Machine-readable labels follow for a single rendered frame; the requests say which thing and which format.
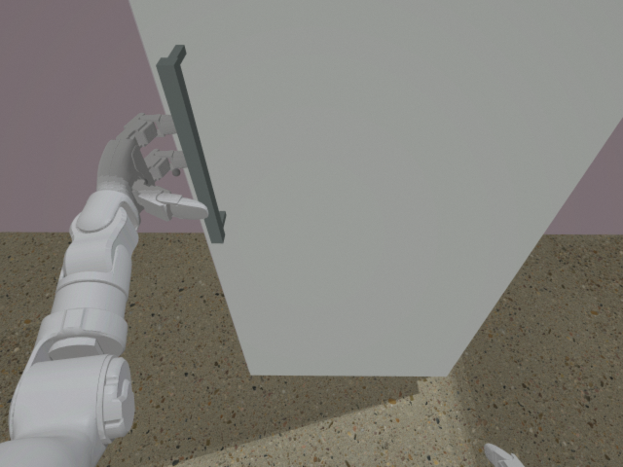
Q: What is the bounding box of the right robot hand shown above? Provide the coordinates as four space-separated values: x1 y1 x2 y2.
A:
484 444 525 467

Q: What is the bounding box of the robot left forearm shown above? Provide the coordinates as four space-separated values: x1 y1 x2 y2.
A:
8 190 141 440

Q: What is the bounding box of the left robot hand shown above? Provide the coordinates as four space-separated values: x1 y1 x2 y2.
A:
96 113 208 221

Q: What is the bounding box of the handle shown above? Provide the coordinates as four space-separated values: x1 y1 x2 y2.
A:
156 45 226 243

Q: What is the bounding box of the fridge door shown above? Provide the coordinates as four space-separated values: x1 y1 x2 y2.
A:
129 0 623 377

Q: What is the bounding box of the robot left upper arm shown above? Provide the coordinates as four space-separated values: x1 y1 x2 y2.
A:
0 354 135 467

